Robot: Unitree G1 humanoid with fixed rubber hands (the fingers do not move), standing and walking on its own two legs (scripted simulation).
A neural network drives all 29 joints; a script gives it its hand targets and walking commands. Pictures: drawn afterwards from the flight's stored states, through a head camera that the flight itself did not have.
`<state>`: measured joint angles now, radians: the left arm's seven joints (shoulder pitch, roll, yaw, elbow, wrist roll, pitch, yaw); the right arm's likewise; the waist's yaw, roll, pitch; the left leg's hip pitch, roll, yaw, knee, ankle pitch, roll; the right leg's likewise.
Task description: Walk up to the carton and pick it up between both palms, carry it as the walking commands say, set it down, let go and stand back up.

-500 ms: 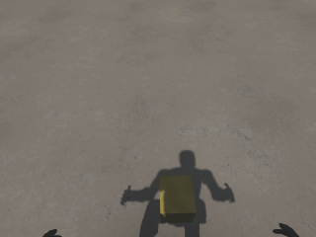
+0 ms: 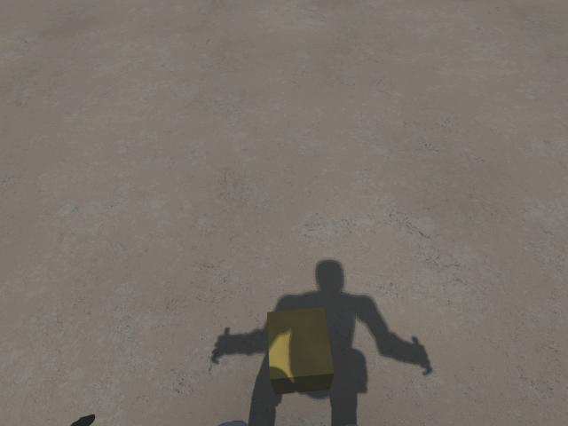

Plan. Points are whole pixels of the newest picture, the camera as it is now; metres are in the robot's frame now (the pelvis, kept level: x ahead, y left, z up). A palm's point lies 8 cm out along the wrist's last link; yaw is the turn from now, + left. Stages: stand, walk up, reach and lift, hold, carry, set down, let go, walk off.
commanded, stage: walk up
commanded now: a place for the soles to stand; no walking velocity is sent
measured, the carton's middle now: (299, 351) +0.42 +0.01 -0.65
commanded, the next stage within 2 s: stand in 1.74 s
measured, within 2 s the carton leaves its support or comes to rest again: neither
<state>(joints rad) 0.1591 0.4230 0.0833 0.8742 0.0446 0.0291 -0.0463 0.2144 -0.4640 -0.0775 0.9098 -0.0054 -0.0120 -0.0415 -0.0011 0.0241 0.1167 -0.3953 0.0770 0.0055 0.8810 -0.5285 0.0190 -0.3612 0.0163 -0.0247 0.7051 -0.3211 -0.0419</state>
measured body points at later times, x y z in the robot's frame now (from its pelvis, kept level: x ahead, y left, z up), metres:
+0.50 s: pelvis +0.02 -0.02 +0.02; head +0.05 -0.03 +0.47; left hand +0.13 +0.30 -0.09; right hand +0.16 -0.31 -0.10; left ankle +0.02 +0.12 -0.72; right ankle +0.03 -0.10 -0.72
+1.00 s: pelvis +0.04 +0.00 +0.03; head +0.06 +0.00 +0.48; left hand +0.10 +0.32 -0.09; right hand +0.18 -0.29 -0.10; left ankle +0.02 +0.12 -0.72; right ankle +0.03 -0.10 -0.72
